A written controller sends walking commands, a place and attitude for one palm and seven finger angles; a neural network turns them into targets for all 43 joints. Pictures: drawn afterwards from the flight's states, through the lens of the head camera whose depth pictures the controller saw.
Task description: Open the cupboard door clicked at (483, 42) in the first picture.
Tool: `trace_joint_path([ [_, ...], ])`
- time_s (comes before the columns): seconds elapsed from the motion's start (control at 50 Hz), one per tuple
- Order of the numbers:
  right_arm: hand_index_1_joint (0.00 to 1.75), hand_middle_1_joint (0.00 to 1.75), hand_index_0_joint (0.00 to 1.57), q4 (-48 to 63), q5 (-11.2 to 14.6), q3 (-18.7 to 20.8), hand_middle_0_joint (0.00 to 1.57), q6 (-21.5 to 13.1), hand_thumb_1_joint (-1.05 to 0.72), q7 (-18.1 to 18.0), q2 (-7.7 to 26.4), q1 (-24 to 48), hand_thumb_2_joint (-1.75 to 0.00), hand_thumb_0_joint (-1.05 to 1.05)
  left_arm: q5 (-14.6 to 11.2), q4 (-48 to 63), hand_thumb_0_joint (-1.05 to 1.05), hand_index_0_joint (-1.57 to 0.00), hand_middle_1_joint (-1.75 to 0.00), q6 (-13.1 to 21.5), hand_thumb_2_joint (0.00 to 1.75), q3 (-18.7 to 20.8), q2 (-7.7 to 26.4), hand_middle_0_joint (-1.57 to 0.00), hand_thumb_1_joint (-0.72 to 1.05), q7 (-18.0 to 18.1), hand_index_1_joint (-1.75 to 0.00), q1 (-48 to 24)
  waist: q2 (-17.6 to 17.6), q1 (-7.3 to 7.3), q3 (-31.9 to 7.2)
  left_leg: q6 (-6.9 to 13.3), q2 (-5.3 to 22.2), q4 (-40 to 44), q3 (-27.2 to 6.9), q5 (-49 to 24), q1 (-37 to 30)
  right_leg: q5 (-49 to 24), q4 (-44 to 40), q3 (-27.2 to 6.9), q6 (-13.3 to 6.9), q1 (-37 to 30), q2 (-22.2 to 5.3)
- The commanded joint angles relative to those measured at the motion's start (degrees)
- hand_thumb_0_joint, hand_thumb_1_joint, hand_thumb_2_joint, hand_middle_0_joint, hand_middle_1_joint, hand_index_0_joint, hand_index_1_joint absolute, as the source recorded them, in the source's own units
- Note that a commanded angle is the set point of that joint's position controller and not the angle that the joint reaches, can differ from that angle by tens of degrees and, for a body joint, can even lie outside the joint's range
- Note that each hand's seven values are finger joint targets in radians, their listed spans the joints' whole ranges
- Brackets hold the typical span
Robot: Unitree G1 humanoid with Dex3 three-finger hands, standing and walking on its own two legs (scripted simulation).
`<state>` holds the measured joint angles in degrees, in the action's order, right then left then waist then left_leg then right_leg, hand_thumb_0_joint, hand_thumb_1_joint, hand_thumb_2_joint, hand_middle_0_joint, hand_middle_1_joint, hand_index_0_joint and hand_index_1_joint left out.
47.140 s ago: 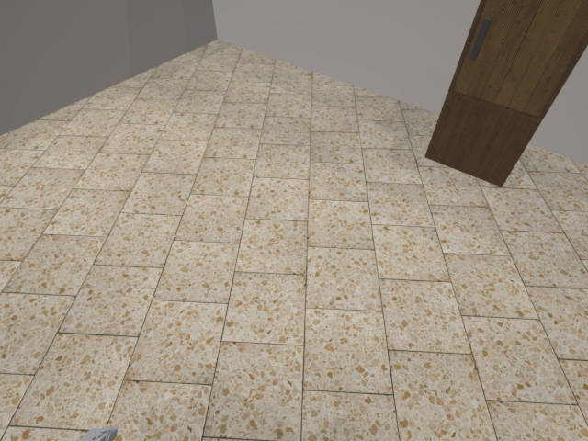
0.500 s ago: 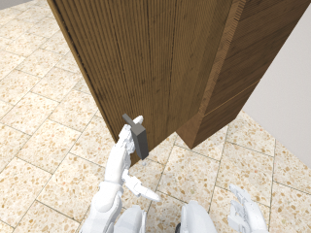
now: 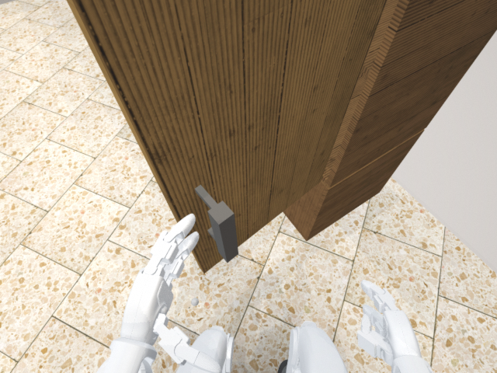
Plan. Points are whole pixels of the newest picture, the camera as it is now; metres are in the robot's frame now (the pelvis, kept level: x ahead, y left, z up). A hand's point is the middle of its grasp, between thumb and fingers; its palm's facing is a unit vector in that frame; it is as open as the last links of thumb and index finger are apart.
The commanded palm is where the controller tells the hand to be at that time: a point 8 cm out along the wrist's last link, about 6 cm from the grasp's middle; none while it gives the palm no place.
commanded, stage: slide the hand sideways off the handle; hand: left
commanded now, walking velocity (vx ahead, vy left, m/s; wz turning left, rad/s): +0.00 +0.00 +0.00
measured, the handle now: (216, 225) +0.33 +0.08 +0.03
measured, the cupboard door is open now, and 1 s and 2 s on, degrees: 97 97 97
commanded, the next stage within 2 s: draw the hand back to the body in 0.34 s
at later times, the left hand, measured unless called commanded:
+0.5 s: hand (160, 321) +0.19 +0.13 +0.04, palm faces -0.13 -0.99 -0.02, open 16.3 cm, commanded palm +0.17 +0.20 +0.05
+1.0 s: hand (85, 302) +0.19 +0.18 +0.14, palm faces -0.05 -0.99 -0.17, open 16.0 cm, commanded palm +0.16 +0.24 +0.16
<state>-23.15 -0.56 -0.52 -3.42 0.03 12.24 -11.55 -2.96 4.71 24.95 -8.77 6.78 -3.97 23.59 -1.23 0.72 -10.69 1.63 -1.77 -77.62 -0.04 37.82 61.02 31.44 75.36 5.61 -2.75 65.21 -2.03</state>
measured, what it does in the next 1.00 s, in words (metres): rises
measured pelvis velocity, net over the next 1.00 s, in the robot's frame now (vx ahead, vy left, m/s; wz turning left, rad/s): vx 0.02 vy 0.01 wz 0.00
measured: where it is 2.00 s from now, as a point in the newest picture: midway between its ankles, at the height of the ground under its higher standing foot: outside the picture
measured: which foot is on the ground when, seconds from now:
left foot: down 0.00-1.00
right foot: down 0.00-1.00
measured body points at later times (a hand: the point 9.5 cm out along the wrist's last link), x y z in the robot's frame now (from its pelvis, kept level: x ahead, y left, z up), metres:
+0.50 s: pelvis -0.01 -0.01 -0.01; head +0.08 +0.00 +0.43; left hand +0.20 +0.19 +0.04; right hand +0.20 -0.24 -0.08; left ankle -0.01 +0.10 -0.61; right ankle +0.04 -0.10 -0.61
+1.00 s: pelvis +0.02 +0.01 +0.06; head +0.04 +0.01 +0.51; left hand +0.19 +0.23 +0.15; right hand +0.20 -0.23 +0.01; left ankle -0.01 +0.10 -0.61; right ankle +0.04 -0.10 -0.61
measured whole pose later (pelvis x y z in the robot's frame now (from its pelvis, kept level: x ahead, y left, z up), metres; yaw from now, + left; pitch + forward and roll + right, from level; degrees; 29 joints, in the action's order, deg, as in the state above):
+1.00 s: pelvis +0.02 +0.01 +0.06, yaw +0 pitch +11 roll -2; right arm -23.2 2.3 -1.2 -5.5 -5.3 13.3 -16.6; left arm -10.8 18.4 12.1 6.4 17.0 -10.2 35.5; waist -2.2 0.2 -9.3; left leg 1.9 -0.8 -60.1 -1.1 32.3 38.4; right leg 25.6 56.4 6.2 -1.9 41.5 -0.2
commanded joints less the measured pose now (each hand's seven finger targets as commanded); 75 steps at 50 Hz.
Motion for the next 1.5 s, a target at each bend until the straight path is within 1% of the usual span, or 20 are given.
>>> trace_joint_path([
  [0.0, 0.30, 0.30, 0.20, 8.80, 0.53, 3.10, 0.20, -3.13, -0.90, -0.92, 6.35, 0.98, -0.90, 0.00, -2.29, 14.25, 0.00, -0.15, -0.30, 4.32, 0.30, 3.22, 3.10, -0.15, -0.50, -1.83, -0.30, 1.84, 3.05, -1.04, -16.16, -0.82, -0.83, 9.88, -2.66, -18.58, -4.03, -15.69, -9.72, -5.03, 0.34, -18.47, 1.34],
  [0.22, 0.30, 0.30, 0.20, 8.51, 1.47, 3.77, 0.20, -3.78, -0.90, -2.45, 6.64, 1.65, -0.90, 0.00, -7.66, 15.08, 0.00, -0.15, -0.30, 4.53, 0.30, 10.70, 7.67, -0.15, -0.50, -8.54, -0.30, 6.77, 2.93, -0.79, -15.82, -0.73, -0.53, 7.24, -1.99, -17.32, -0.22, -14.12, -10.61, -7.68, 0.82, -20.24, 1.14],
  [0.26, 0.30, 0.30, 0.20, 8.38, 1.57, 3.89, 0.20, -3.93, -0.90, -2.60, 6.62, 1.84, -0.90, 0.00, -8.48, 14.77, 0.00, -0.15, -0.30, 4.31, 0.30, 11.19, 7.79, -0.15, -0.50, -9.66, -0.30, 8.17, 1.85, -0.57, -15.39, -0.71, -0.52, 7.44, -2.16, -17.74, -0.50, -13.88, -10.36, -7.19, 0.69, -19.62, 1.31],
  [0.32, 0.30, 0.30, 0.20, 8.58, 1.69, 3.85, 0.20, -4.32, -0.90, -2.87, 6.96, 1.83, -0.90, 0.00, -9.41, 15.96, 0.00, -0.15, -0.30, 4.17, 0.30, 10.97, 8.02, -0.15, -0.50, -10.83, -0.30, 5.94, 1.70, -1.78, -14.58, -0.55, -0.43, 6.68, -2.14, -15.99, 0.23, -11.42, -11.04, -7.76, 1.01, -18.37, 1.13],
  [0.4, 0.30, 0.30, 0.20, 8.13, 1.67, 3.82, 0.20, -4.90, -0.90, -3.15, 7.16, 1.85, -0.90, 0.00, -9.84, 14.99, 0.00, -0.15, -0.30, 4.04, 0.30, 12.35, 8.87, -0.15, -0.50, -10.89, -0.30, 4.93, 2.03, -1.59, -14.02, -0.57, -0.26, 6.50, -2.39, -14.67, 0.96, -8.13, -11.02, -7.65, 0.80, -17.10, 1.31],
  [0.48, 0.30, 0.30, 0.20, 9.79, 2.10, 3.93, 0.20, -4.46, -0.90, -3.23, 6.89, 1.52, -0.90, 0.00, -10.51, 22.53, 0.00, -0.15, -0.30, 2.71, 0.30, 15.31, 12.30, -0.15, -0.50, -10.39, -0.30, 9.38, -2.66, 1.31, -19.14, -0.76, -0.52, 10.49, -2.22, -18.78, -5.29, -11.66, -11.70, -6.59, 0.26, -21.75, 1.64],
  [0.54, 0.30, 0.30, 0.20, 10.33, 2.64, 3.69, 0.20, -3.46, -0.90, -3.57, 6.75, 1.36, -0.90, 0.00, -10.50, 23.78, 0.00, -0.15, -0.30, -0.67, 0.30, 15.60, 12.47, -0.15, -0.50, -9.46, -0.30, 9.89, -1.19, 0.13, -16.13, -0.53, -0.38, 13.48, -2.75, -18.48, -7.55, -10.95, -14.66, -5.15, 0.64, -22.70, 2.19],
  [0.64, 0.30, 0.30, 0.20, 10.86, 2.95, 2.70, 0.20, -3.41, -0.90, -4.38, 7.20, 1.25, -0.90, 0.00, -10.93, 21.10, 0.00, -0.15, -0.30, -3.90, 0.30, 15.06, 11.34, -0.15, -0.50, -8.87, -0.30, 8.73, 2.34, -1.92, -7.40, -0.29, -0.20, 17.68, -3.32, -11.59, -8.17, -1.34, -21.03, -4.71, 1.17, -22.65, 2.21],
  [0.82, 0.30, 0.30, 0.20, 10.53, 3.38, 1.81, 0.20, -5.36, -0.90, -4.80, 7.45, -0.37, -0.90, 0.00, -12.79, 23.77, 0.00, -0.15, -0.30, -4.38, 0.30, 18.66, 14.16, -0.15, -0.50, -10.38, -0.30, 10.27, -1.49, -0.99, -5.49, -0.77, 0.12, 25.23, -3.42, -16.28, -17.97, -7.98, -25.30, -2.51, 0.98, -29.81, 2.60],
  [0.92, 0.30, 0.30, 0.20, 9.65, 3.72, 1.72, 0.20, -6.54, -0.90, -4.53, 7.37, -0.38, -0.90, 0.00, -13.60, 25.33, 0.00, -0.16, -0.30, -5.92, 0.37, 20.61, 15.15, -0.16, -0.32, -11.10, -0.30, 11.89, -3.02, -0.47, -4.88, -1.15, 0.58, 28.15, -3.59, -22.85, -22.98, -15.21, -26.90, -1.54, 0.98, -34.15, 2.82],
  [0.94, 0.30, 0.30, 0.20, 9.35, 2.59, 1.98, 0.20, -4.68, -0.90, -6.36, 6.99, -0.59, -0.90, 0.00, -4.40, 26.23, 0.00, -0.16, -0.30, -11.82, 0.39, 23.27, 22.94, -0.16, -0.29, -1.60, -0.30, 16.45, -2.73, 3.39, -6.98, -0.63, 1.53, 32.76, -2.92, -25.05, -24.51, -15.02, -29.45, -4.09, 0.12, -38.63, 1.05],
  [0.96, 0.30, 0.30, 0.20, 10.54, 2.40, 1.20, 0.20, -4.21, -0.90, -6.82, 5.73, 0.05, -0.90, 0.00, -3.26, 29.86, 0.00, -0.16, -0.30, -14.90, 0.40, 18.30, 16.06, -0.16, -0.26, 2.47, -0.30, 17.16, -4.36, 1.28, -2.77, -0.82, 1.39, 34.07, -2.84, -26.46, -25.99, -16.00, -31.00, -3.54, 0.75, -38.02, 0.87],
  [0.98, 0.30, 0.30, 0.20, 9.13, 2.26, 1.14, 0.20, -3.67, -0.90, -6.86, 5.73, -1.23, -0.90, 0.00, -1.71, 29.76, 0.00, -0.16, -0.30, -17.18, 0.42, 17.76, 15.47, -0.16, -0.22, 5.45, -0.30, 17.43, -7.19, 1.12, -2.01, -1.09, 1.93, 34.89, -3.05, -28.72, -27.50, -16.69, -31.41, -3.01, 0.82, -39.26, 0.54],
  [1.0, 0.30, 0.30, 0.20, 8.57, 2.27, 1.03, 0.20, -3.32, -0.90, -6.91, 5.82, -1.38, -0.90, 0.00, -0.70, 30.85, 0.00, -0.16, -0.30, -18.61, 0.43, 18.02, 16.13, -0.16, -0.18, 7.45, -0.30, 17.66, -6.63, 1.06, -1.49, -1.27, 2.38, 35.38, -3.45, -31.06, -29.29, -17.80, -32.22, -2.61, 0.90, -39.67, 0.70],
  [1.04, 0.30, 0.30, 0.20, 7.37, 1.93, 0.82, 0.20, -3.19, -0.90, -7.26, 6.04, -0.63, -0.90, 0.00, 0.33, 30.42, 0.00, -0.16, -0.30, -20.33, 0.47, 19.13, 17.38, -0.16, -0.12, 9.94, -0.30, 16.29, -0.51, 0.76, -0.01, -0.79, 2.65, 36.79, -3.48, -31.83, -31.17, -19.15, -34.71, -2.09, 1.10, -41.98, 1.06],
  [1.12, 0.30, 0.30, 0.20, 5.90, 1.73, -0.07, 0.20, -4.40, -0.90, -7.69, 6.72, 0.53, -0.90, 0.00, 1.32, 30.53, 0.00, -0.17, -0.30, -20.75, 0.52, 19.32, 18.00, -0.17, 0.02, 12.34, -0.30, 9.81, -1.27, 0.30, 3.16, -0.46, 2.44, 41.51, -3.47, -26.64, -35.74, -16.32, -38.94, -2.17, 1.35, -44.57, 0.79],
  [1.2, 0.30, 0.30, 0.20, 3.46, 1.38, -0.63, 0.20, -6.23, -0.90, -7.41, 6.68, 1.26, -0.90, 0.00, 1.67, 30.96, 0.00, -0.17, -0.30, -20.35, 0.58, 21.05, 18.68, -0.17, 0.17, 13.19, -0.30, 8.02, -3.15, 1.11, 3.51, -0.97, 2.44, 45.33, -3.78, -31.71, -40.42, -19.81, -41.63, -2.00, 1.26, -49.55, 0.60],
  [1.24, 0.30, 0.30, 0.20, 2.20, 1.28, -0.58, 0.20, -6.97, -0.90, -6.98, 6.77, 2.21, -0.90, 0.00, 1.64, 30.50, 0.00, -0.18, -0.30, -20.16, 0.62, 22.73, 19.57, -0.18, 0.23, 13.16, -0.30, 8.05, -1.39, 1.71, 3.72, -1.25, 2.69, 46.70, -3.94, -35.81, -42.18, -22.54, -42.98, -1.94, 1.20, -52.31, 0.73],
  [1.3, 0.30, 0.30, 0.20, 0.75, 1.06, -0.52, 0.20, -7.41, -0.90, -6.27, 6.47, 3.38, -0.90, 0.00, 1.24, 30.55, 0.00, -0.18, -0.30, -19.91, 0.66, 24.75, 19.89, -0.18, 0.34, 12.76, -0.30, 7.67, -1.82, 2.11, 4.95, -1.37, 2.72, 48.71, -3.08, -39.60, -44.87, -26.54, -45.22, -2.01, 1.39, -55.43, 0.62],
  [1.48, 0.30, 0.30, 0.20, -2.05, 0.71, -0.30, 0.20, -7.32, -0.90, -5.28, 6.25, 5.97, -0.90, 0.00, 0.37, 30.61, 0.00, -0.19, -0.30, -18.28, 0.80, 31.00, 22.49, -0.19, 0.65, 11.94, -0.30, 2.36, -2.54, 2.93, 7.00, -1.25, 2.81, 53.81, -1.87, -42.06, -50.47, -30.43, -50.47, -2.56, 1.42, -61.05, 0.90],
])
